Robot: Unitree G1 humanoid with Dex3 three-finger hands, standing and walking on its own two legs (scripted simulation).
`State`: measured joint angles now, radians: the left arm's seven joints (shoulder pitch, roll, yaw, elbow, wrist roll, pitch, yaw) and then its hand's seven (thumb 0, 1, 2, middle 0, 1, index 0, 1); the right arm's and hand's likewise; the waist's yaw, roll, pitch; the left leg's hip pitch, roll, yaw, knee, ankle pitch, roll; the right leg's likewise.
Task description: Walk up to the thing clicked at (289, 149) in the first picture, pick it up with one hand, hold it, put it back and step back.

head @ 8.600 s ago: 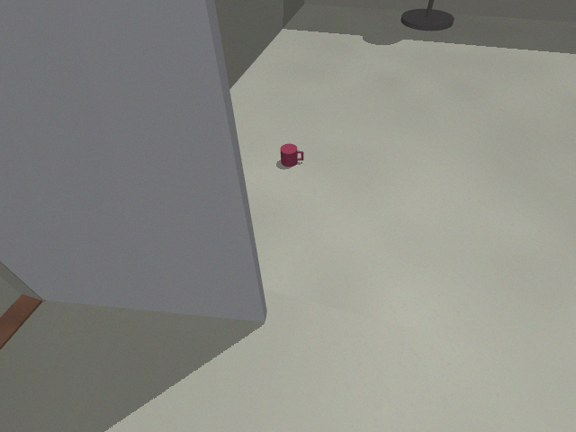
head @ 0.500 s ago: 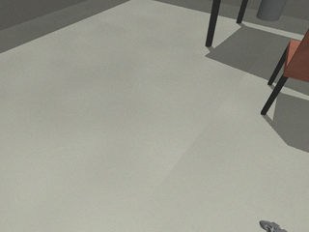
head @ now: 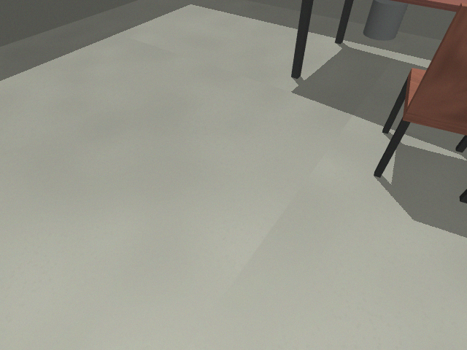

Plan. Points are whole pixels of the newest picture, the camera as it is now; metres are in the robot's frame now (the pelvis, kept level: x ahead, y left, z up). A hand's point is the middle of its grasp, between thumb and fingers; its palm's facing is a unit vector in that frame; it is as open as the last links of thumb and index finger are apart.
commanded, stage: walk up
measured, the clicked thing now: out of the picture +0.02 +1.46 -0.73
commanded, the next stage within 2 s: stand in 0.02 s
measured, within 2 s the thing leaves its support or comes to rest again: neither
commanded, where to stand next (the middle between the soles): +0.05 +0.00 m, yaw +2 degrees
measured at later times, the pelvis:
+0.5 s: pelvis +0.01 +0.01 +0.00, yaw +0 degrees
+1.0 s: pelvis +0.02 +0.01 +0.00, yaw +0 degrees
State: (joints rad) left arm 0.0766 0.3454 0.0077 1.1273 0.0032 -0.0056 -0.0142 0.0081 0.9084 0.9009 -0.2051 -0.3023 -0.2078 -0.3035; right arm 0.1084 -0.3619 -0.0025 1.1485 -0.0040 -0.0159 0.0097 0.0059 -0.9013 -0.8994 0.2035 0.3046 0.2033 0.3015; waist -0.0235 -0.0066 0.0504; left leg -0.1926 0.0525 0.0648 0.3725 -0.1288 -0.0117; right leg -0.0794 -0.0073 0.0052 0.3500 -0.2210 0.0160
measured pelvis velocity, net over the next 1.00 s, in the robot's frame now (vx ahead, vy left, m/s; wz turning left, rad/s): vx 0.02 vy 0.01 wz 0.01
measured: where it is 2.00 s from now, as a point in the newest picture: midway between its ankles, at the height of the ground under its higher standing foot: outside the picture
